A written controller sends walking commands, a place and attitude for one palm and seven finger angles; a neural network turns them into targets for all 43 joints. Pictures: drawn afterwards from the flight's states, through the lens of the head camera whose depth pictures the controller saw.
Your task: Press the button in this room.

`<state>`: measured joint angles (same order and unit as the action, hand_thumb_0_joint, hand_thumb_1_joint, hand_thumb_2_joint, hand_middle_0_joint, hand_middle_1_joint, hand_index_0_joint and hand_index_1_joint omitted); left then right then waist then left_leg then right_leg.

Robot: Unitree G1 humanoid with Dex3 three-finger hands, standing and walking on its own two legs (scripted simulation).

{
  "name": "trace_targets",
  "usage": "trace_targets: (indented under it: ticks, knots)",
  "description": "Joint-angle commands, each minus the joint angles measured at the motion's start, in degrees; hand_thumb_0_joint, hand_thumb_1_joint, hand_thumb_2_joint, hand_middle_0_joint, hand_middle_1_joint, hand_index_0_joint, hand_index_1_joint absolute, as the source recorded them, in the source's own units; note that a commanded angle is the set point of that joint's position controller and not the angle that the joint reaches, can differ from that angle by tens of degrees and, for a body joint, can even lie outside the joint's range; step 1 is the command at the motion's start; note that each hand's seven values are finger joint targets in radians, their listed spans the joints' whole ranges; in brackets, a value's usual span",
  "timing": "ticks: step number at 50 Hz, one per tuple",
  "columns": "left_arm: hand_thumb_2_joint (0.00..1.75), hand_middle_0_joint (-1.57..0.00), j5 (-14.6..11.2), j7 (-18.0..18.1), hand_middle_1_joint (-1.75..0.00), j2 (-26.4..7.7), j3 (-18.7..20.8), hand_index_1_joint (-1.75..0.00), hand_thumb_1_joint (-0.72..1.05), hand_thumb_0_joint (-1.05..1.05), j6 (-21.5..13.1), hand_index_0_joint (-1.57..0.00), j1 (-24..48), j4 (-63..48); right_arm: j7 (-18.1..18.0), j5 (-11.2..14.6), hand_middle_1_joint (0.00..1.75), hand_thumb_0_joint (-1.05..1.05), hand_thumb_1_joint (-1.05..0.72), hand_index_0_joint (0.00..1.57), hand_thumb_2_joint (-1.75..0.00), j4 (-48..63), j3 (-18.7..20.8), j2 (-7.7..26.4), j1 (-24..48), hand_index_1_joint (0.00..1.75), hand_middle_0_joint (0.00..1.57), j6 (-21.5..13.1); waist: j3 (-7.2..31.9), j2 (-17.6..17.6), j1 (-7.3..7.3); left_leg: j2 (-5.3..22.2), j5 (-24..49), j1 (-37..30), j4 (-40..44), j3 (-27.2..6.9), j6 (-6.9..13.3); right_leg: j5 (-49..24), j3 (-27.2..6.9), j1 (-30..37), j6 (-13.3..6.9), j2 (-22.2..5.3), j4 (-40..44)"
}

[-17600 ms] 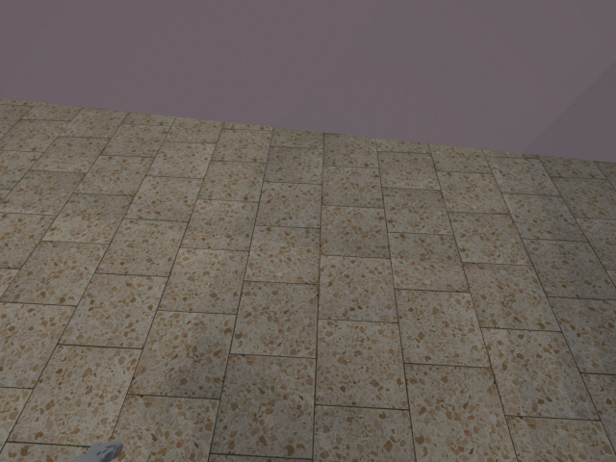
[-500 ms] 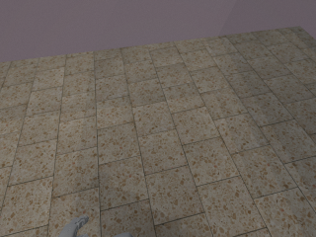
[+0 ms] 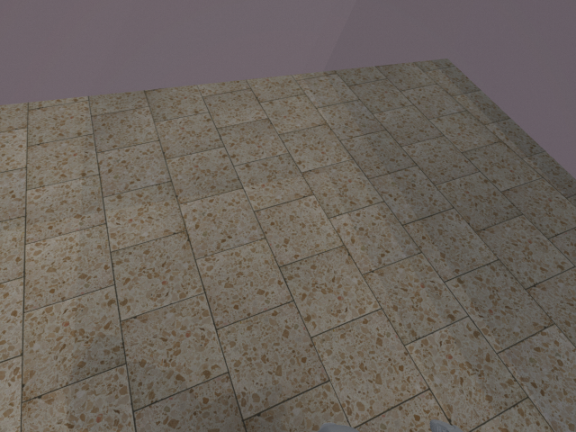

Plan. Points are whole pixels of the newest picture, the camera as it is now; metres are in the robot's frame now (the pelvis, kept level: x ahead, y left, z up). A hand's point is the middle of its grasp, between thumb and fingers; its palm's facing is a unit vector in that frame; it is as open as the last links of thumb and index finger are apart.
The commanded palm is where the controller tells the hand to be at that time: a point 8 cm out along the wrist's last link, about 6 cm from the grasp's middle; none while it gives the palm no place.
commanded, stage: turn or walk to find it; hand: left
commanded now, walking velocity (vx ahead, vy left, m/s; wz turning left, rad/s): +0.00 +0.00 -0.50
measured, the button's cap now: out of the picture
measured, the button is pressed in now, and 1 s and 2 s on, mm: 0 0 0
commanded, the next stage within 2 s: none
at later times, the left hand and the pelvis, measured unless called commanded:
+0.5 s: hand (220, 423) +0.15 +0.11 -0.14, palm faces -0.25 -0.93 -0.28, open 7.4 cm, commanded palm none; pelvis -0.01 -0.05 +0.00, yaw -15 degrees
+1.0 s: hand (186, 423) +0.15 +0.16 -0.17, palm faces -0.41 -0.89 -0.22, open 7.4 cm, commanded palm none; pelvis +0.00 -0.01 +0.01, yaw -29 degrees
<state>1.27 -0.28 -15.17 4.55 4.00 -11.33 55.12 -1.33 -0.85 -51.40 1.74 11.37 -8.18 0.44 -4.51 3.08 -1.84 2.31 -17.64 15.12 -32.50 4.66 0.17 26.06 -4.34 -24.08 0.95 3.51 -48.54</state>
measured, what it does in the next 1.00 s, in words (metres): steps on the spot, turning right: right foot, then left foot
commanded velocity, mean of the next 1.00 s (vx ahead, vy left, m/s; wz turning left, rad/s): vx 0.00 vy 0.00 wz -0.50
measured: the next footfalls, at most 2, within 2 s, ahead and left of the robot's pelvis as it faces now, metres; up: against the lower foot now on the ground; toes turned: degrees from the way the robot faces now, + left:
right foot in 0.34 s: +0.02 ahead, -0.15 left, +0.00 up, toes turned -16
left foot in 0.88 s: +0.08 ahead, +0.07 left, +0.00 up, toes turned -22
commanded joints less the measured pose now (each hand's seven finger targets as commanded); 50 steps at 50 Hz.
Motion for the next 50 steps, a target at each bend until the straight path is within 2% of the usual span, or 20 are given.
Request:
trace_targets:
  ticks: [1, 5, 10, 15, 16, 17, 18, 19, 20, 21, 24, 35, 38, 41, 42, 43, 44, 45, 47, 50]
  knots:
    - [0.9, -0.2, 0.1, -1.1, -0.3, -4.5, 1.9, -0.3, 0.9, 0.0, -1.2, -0.2, 0.9, -5.1, -0.9, -0.7, 0.3, 0.0, -0.9, 0.2, -0.9, 3.9, 2.7, 10.4, 0.2, 0.3, 0.2, -1.0, 3.3, -11.2, 0.69, 16.7, 17.4, -4.9, 15.5, -10.6, 7.1, -0.2, 1.7, -8.8, 2.3, -4.2, -21.1]
    - [0.9, -0.2, -0.2, -1.4, -0.3, -2.7, 1.0, -0.3, 0.9, 0.0, -1.2, -0.2, 3.0, -5.7, -0.7, -0.4, 0.3, 0.0, -0.9, 0.2, -0.9, 1.9, 3.2, 9.8, -5.2, 0.3, 0.2, -1.3, 5.4, -11.6, 2.93, 15.8, 31.0, -12.3, 12.0, -5.2, 7.9, -1.2, 4.8, -9.5, 3.5, -5.7, -16.1]
    - [0.9, -0.2, -0.2, -1.4, -0.3, -1.4, 0.3, -0.3, 0.9, 0.0, -1.2, -0.2, 7.0, -7.2, -0.2, -0.6, 0.3, 0.0, -0.9, 0.2, -0.9, -0.1, 4.3, 10.7, -8.0, 0.3, 0.2, -0.9, 4.8, -13.9, 4.79, 17.3, 32.0, -11.9, 10.4, -1.9, 7.8, 0.6, 8.1, -4.1, 3.0, -6.4, -3.5]
    - [0.9, -0.2, -0.2, -1.2, -0.3, -2.4, 0.4, -0.3, 0.9, 0.0, -2.5, -0.2, 2.1, -5.9, 0.4, -0.5, 0.3, 0.0, -0.9, 0.2, -0.9, -0.4, 4.9, 11.8, -6.2, 0.3, 0.2, -0.4, 6.2, -13.6, 1.99, 16.4, 27.8, -6.4, 1.5, 2.2, 3.4, -10.2, 11.1, 10.1, 0.7, -4.4, 17.7]
    - [0.9, -0.2, 0.0, -0.9, -0.3, -5.3, 1.0, -0.3, 0.9, 0.0, -3.2, -0.2, -2.6, -4.7, 0.6, -0.1, 0.3, 0.0, -0.9, 0.2, -0.9, -0.2, 4.6, 10.8, -6.3, 0.3, 0.2, -0.4, 8.7, -7.3, -0.42, 14.4, 21.1, -1.3, -7.4, 5.1, 0.0, -19.5, 7.4, 19.7, -0.6, -7.5, 25.4]
    - [0.9, -0.2, 0.5, 0.1, -0.3, -12.5, 2.3, -0.3, 0.9, 0.0, -4.0, -0.2, -5.7, -3.7, 0.8, 0.1, 0.3, 0.0, -0.9, 0.2, -0.9, 2.3, 3.2, 5.7, -5.9, 0.3, 0.2, -0.2, 9.3, 13.2, -1.9, 6.7, -11.1, 16.5, -20.5, 7.7, -3.9, -38.4, -12.6, 30.4, -6.4, -22.8, 28.4]
    - [0.9, -0.2, -0.7, 0.6, -0.3, -13.6, 2.3, -0.3, 0.9, 0.0, -3.6, -0.2, -8.6, -2.9, 0.2, 0.2, 0.3, 0.0, -0.9, 0.2, -0.9, 4.1, 2.9, 6.3, -1.6, 0.3, 0.2, 0.6, 9.8, 11.3, -3.93, 4.2, -20.5, 18.3, -28.8, 0.2, -3.9, -52.4, -15.7, 26.0, -11.8, -28.0, 26.3]
    - [0.9, -0.2, -0.6, 1.2, -0.3, -13.1, 2.8, -0.3, 0.9, 0.0, -3.4, -0.2, -7.2, -3.4, -0.4, 0.3, 0.3, 0.0, -0.9, 0.2, -0.9, 4.1, 2.7, 5.9, -0.6, 0.3, 0.2, 1.2, 9.6, 14.0, -3.2, 4.0, -19.2, 19.3, -33.4, -4.1, -3.5, -47.8, -17.0, 22.8, -13.2, -26.1, 27.7]
    - [0.9, -0.2, -0.6, 1.5, -0.3, -11.2, 2.5, -0.3, 0.9, 0.0, -3.0, -0.2, -3.6, -4.2, -0.5, 0.2, 0.3, 0.0, -0.9, 0.2, -0.9, 3.4, 2.9, 7.0, 0.1, 0.3, 0.2, 1.4, 6.7, 10.4, -2.1, 4.6, -15.1, 20.2, -36.0, -5.7, -3.4, -40.4, -16.1, 20.3, -13.1, -24.2, 28.0]
    - [0.9, -0.2, -0.6, 1.4, -0.3, -9.2, 1.8, -0.3, 0.9, 0.0, -2.9, -0.2, -0.2, -5.2, -0.2, -0.1, 0.3, 0.0, -0.9, 0.2, -0.9, 2.1, 3.1, 7.3, -0.7, 0.3, 0.2, 1.5, 4.9, 5.9, -0.36, 5.2, -10.2, 19.6, -36.2, -5.6, -3.8, -35.8, -12.0, 18.1, -11.8, -21.1, 27.9]
    - [0.9, -0.2, -0.5, 1.1, -0.3, -7.9, 1.0, -0.3, 0.9, 0.0, -3.5, -0.2, 2.6, -6.4, 0.2, -0.4, 0.3, 0.0, -0.9, 0.2, -0.9, 0.2, 2.9, 7.2, -4.3, 0.3, 0.2, 1.6, 7.0, 4.0, 1.84, 4.3, -4.5, 16.6, -33.3, -4.2, -4.9, -35.2, -7.4, 17.2, -9.7, -17.4, 28.0]
    - [0.9, -0.2, 0.0, 0.9, -0.3, -8.7, 1.6, -0.3, 0.9, 0.0, -3.3, -0.2, -1.4, -4.4, -0.1, 0.1, 0.3, 0.0, -0.9, 0.2, -0.9, 2.8, 2.5, 7.3, 1.3, 0.3, 0.2, 1.1, 6.2, 4.1, -0.24, 1.6, -6.4, 13.4, -19.6, -4.6, -4.7, -31.6, -15.7, 16.7, -12.1, -16.3, 28.6]
    - [0.9, -0.2, 0.1, 0.9, -0.3, -9.5, 1.9, -0.3, 0.9, 0.0, -3.0, -0.2, -0.6, -4.6, -0.3, 0.5, 0.3, 0.0, -0.9, 0.2, -0.9, 3.1, 2.3, 7.0, 1.0, 0.3, 0.2, 0.7, 7.4, 4.3, 0.09, 0.3, -7.5, 8.8, -13.0, -4.3, -3.7, -33.5, -17.6, 15.6, -12.2, -15.8, 27.4]
    - [0.9, -0.2, -0.3, 1.0, -0.3, -9.4, 1.9, -0.3, 0.9, 0.0, -2.6, -0.2, 2.1, -4.8, -0.8, 0.8, 0.3, 0.0, -0.9, 0.2, -0.9, 1.9, 2.2, 6.7, -4.3, 0.3, 0.2, 0.0, 9.6, 4.4, 2.93, -0.9, -0.8, -0.7, 1.8, -3.5, -3.0, -35.4, -17.2, 12.9, -9.2, -13.4, 23.1]
    - [0.9, -0.2, -0.7, 0.9, -0.3, -8.4, 1.7, -0.3, 0.9, 0.0, -2.5, -0.2, 2.6, -5.1, -1.0, 0.9, 0.3, 0.0, -0.9, 0.2, -0.9, 1.1, 2.4, 7.6, -6.4, 0.3, 0.2, -0.5, 10.6, 3.2, 3.85, 0.4, 4.3, -8.7, 8.7, -3.9, -2.4, -32.2, -15.6, 7.9, -6.7, -10.8, 20.3]
    - [0.9, -0.2, -1.1, 0.7, -0.3, -5.5, 1.2, -0.3, 0.9, 0.0, -2.2, -0.2, 1.5, -5.8, -1.1, 0.5, 0.3, 0.0, -0.9, 0.2, -0.9, 1.2, 2.9, 11.3, -7.2, 0.3, 0.2, -1.2, 11.4, -7.5, 4.09, 10.2, 6.2, -16.5, 15.0, -13.7, 0.6, -19.9, -10.9, -1.5, -3.6, -4.6, 13.0]
    - [0.9, -0.2, -0.9, 0.1, -0.3, -3.5, 0.6, -0.3, 0.9, 0.0, -2.2, -0.2, 0.2, -6.5, -0.8, 0.0, 0.3, 0.0, -0.9, 0.2, -0.9, 2.2, 3.7, 15.5, -5.9, 0.3, 0.2, -0.7, 8.4, -21.0, 3.04, 22.4, 14.0, -16.7, 17.3, -23.4, 5.6, 5.6, -1.3, -10.3, -0.3, 0.8, 0.7]
    - [0.9, -0.2, -0.1, 0.3, -0.3, -4.8, 1.0, -0.3, 0.9, 0.0, -1.7, -0.2, 1.4, -6.4, -0.8, -0.2, 0.3, 0.0, -0.9, 0.2, -0.9, 2.8, 3.7, 15.4, -4.9, 0.3, 0.2, -0.4, 7.1, -20.3, 3.86, 25.9, 15.0, -10.4, 16.9, -23.6, 8.2, 8.6, -0.7, -9.5, 1.1, -1.5, -9.6]
    - [0.9, -0.2, 0.2, -0.5, -0.3, -5.5, 2.0, -0.3, 0.9, 0.0, -1.6, -0.2, 1.3, -5.1, -0.9, -0.5, 0.3, 0.0, -0.9, 0.2, -0.9, 3.7, 2.7, 11.3, -1.0, 0.3, 0.2, -0.8, 3.4, -12.8, 1.41, 18.9, 19.0, -5.4, 15.8, -15.1, 7.5, 2.6, 0.1, -8.7, 1.9, -3.0, -19.1]
    - [0.9, -0.2, 0.0, -1.2, -0.3, -3.8, 1.6, -0.3, 0.9, 0.0, -1.4, -0.2, -0.2, -4.0, -0.9, -0.3, 0.3, 0.0, -0.9, 0.2, -0.9, 3.5, 2.4, 9.2, -1.4, 0.3, 0.2, -1.3, 4.1, -10.8, 0.97, 14.2, 25.5, -7.4, 13.9, -6.0, 6.2, -3.2, 2.6, -8.9, 3.2, -4.4, -22.1]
